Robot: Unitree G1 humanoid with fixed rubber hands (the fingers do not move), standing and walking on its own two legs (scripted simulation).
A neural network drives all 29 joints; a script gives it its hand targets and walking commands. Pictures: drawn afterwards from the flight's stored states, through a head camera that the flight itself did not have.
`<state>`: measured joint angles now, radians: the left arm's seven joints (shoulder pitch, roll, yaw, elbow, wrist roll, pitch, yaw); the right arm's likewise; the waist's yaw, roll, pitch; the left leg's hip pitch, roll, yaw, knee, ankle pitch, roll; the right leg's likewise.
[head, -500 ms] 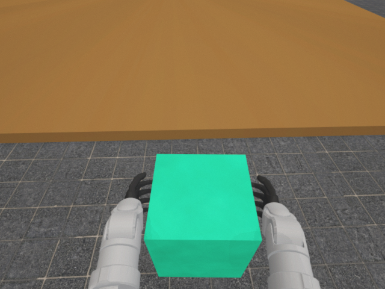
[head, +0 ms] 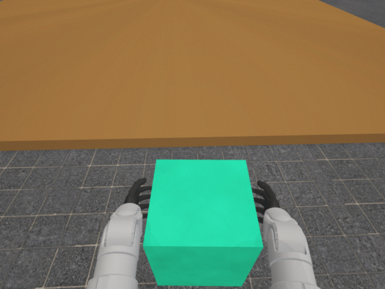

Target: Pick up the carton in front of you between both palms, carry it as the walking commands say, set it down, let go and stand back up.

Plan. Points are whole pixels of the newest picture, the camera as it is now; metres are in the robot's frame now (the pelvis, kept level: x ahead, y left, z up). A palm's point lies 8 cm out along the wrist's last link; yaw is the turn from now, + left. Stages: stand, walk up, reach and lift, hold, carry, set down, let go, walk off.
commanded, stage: hold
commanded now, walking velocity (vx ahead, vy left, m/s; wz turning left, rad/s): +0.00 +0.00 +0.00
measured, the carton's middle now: (200, 224) +0.30 +0.00 -0.04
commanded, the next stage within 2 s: carry in 0.42 s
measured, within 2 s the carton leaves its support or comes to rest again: neither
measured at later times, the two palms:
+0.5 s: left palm (130, 207) +0.28 +0.15 +0.05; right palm (273, 212) +0.28 -0.15 +0.05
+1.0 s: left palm (157, 151) +0.42 +0.11 +0.09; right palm (283, 162) +0.39 -0.19 +0.09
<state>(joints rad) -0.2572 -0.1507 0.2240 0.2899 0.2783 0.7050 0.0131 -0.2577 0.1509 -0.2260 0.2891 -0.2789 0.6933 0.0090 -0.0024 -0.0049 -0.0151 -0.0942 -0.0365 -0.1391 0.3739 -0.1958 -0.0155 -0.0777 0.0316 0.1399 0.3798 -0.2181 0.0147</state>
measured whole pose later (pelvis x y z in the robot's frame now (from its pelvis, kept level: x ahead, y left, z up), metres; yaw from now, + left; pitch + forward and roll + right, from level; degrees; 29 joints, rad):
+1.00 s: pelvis +0.17 -0.03 -0.01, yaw -3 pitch +6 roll -1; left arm 0.00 -0.13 0.07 -0.47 0.04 1.19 0.13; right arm -0.01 0.13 -0.04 -0.47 -0.05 1.19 -0.14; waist -0.02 0.04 -0.18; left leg -0.14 0.07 0.17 0.38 -0.34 -0.01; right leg -0.49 -0.05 -0.15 0.69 -0.36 0.00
